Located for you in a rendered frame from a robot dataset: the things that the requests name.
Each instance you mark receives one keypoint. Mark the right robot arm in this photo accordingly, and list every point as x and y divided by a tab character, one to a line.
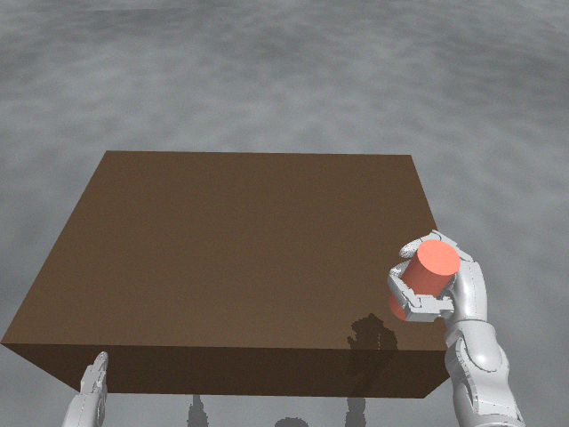
479	369

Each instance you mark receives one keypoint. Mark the left robot hand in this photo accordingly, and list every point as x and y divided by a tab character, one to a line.
87	409

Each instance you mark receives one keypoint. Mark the right robot hand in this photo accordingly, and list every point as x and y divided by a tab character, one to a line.
463	297

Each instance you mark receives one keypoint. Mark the can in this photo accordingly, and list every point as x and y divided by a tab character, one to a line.
431	268

